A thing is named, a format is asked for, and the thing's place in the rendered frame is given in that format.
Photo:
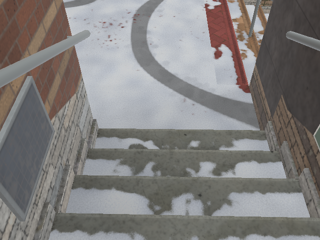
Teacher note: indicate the stairs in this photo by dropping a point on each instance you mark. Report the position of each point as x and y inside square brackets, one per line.
[241, 16]
[184, 184]

